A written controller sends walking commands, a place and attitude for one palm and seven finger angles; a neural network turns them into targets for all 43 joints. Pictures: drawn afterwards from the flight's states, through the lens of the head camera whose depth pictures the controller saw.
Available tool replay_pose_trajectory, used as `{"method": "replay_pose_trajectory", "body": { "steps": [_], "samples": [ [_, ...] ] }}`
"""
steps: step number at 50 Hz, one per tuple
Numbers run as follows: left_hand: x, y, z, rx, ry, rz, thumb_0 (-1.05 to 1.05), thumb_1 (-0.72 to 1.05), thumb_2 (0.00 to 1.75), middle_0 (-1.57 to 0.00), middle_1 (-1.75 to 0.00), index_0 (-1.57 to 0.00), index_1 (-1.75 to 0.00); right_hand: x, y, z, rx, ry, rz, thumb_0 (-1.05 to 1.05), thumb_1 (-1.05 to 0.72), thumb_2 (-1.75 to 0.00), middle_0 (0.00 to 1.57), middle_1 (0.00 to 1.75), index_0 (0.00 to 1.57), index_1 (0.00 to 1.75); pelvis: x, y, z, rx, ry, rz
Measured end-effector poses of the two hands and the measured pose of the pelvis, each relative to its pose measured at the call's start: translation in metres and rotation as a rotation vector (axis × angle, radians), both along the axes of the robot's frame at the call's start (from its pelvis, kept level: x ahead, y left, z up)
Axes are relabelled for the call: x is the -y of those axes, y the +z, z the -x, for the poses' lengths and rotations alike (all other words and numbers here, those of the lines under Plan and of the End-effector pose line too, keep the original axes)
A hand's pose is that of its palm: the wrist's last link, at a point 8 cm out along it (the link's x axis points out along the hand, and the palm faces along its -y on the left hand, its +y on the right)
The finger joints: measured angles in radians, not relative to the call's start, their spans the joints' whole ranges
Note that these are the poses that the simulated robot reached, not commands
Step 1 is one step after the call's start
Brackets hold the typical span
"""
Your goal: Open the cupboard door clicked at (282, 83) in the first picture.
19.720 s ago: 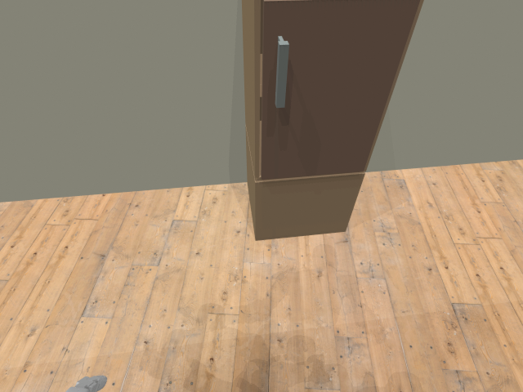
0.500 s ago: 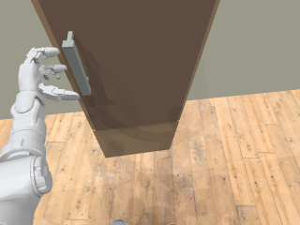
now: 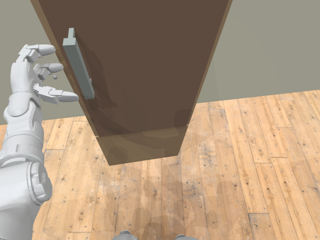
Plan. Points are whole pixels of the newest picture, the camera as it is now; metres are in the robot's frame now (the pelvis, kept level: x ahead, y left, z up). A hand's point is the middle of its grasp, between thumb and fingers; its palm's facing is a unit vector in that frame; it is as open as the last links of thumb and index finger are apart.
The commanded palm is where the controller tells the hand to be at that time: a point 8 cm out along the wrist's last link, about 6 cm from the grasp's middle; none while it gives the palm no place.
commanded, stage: move the hooked fingers beside the handle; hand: left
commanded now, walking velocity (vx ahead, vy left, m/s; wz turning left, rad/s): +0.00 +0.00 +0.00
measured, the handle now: (81, 66) +0.52 +0.17 +0.11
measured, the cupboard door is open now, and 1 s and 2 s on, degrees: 0 0 0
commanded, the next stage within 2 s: slide the fingers in behind the handle in 0.32 s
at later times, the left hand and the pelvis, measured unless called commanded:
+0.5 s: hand (53, 79) +0.48 +0.23 +0.11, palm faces +0.13 -0.99 -0.01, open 14.0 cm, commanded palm +0.45 +0.26 +0.11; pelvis +0.00 +0.01 +0.00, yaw +1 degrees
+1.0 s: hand (62, 78) +0.48 +0.21 +0.11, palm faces +0.17 -0.99 -0.01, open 14.1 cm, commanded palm +0.46 +0.23 +0.11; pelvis +0.00 +0.00 +0.00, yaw +2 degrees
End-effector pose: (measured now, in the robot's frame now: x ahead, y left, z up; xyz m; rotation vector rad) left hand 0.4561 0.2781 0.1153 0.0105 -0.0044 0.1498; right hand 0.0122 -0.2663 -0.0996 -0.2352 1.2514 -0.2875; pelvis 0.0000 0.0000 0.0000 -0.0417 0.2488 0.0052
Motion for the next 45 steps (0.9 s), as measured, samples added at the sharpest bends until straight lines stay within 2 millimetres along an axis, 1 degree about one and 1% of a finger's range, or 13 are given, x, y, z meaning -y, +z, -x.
{"method": "replay_pose_trajectory", "body": {
  "steps": [4, 8, 13, 17, 24, 29, 33, 45],
  "samples": [
    [-0.005, 0.007, 0.000, 0.017, -0.014, -0.002, -0.02, -0.50, 0.30, -0.30, -1.20, -0.30, -1.20, -0.002, 0.000, 0.005, -0.022, -0.008, -0.003, 0.01, -0.91, -0.90, 0.21, 0.30, 0.20, 0.30, -0.002, 0.000, -0.002, 0.001, 0.001, 0.003],
    [-0.006, 0.003, 0.001, -0.022, -0.038, 0.014, -0.01, -0.50, 0.30, -0.30, -1.20, -0.30, -1.20, -0.004, 0.000, 0.006, -0.032, -0.009, -0.003, 0.01, -0.91, -0.90, 0.21, 0.30, 0.20, 0.30, -0.004, 0.001, -0.003, 0.003, 0.004, 0.005],
    [-0.004, -0.004, 0.005, -0.025, -0.040, 0.020, -0.01, -0.50, 0.30, -0.30, -1.20, -0.30, -1.20, -0.005, 0.001, 0.002, -0.020, 0.000, 0.001, 0.01, -0.91, -0.90, 0.21, 0.30, 0.20, 0.30, -0.007, 0.001, -0.003, 0.004, 0.005, 0.007],
    [-0.002, -0.003, 0.007, 0.014, -0.029, 0.021, -0.01, -0.51, 0.30, -0.30, -1.20, -0.30, -1.20, -0.007, 0.001, -0.003, -0.005, 0.010, 0.000, 0.01, -0.91, -0.90, 0.21, 0.30, 0.20, 0.30, -0.008, 0.000, -0.002, 0.008, 0.005, 0.008],
    [-0.004, -0.002, 0.004, -0.017, -0.021, 0.008, -0.01, -0.51, 0.30, -0.30, -1.20, -0.30, -1.20, -0.010, 0.000, -0.009, 0.019, 0.019, 0.000, 0.01, -0.91, -0.90, 0.21, 0.30, 0.20, 0.30, -0.009, -0.001, 0.001, 0.007, 0.010, 0.009],
    [0.003, 0.002, 0.003, 0.006, -0.041, 0.010, -0.01, -0.51, 0.30, -0.30, -1.20, -0.30, -1.20, -0.012, -0.002, -0.008, 0.011, 0.029, -0.008, 0.01, -0.91, -0.90, 0.21, 0.30, 0.20, 0.30, -0.010, -0.001, 0.001, 0.005, 0.013, 0.010],
    [0.012, -0.002, 0.000, -0.009, -0.045, 0.026, -0.01, -0.51, 0.30, -0.30, -1.20, -0.30, -1.20, -0.012, -0.003, -0.005, 0.002, 0.032, -0.012, 0.01, -0.91, -0.90, 0.21, 0.30, 0.20, 0.30, -0.010, -0.002, 0.002, 0.004, 0.017, 0.009],
    [0.016, -0.001, 0.002, -0.004, 0.013, 0.004, -0.01, -0.50, 0.30, -0.30, -1.22, -0.29, -1.23, -0.009, -0.008, 0.006, -0.036, 0.047, -0.031, 0.01, -0.91, -0.90, 0.21, 0.30, 0.20, 0.30, -0.004, -0.003, 0.004, -0.003, 0.030, 0.007]
  ]
}}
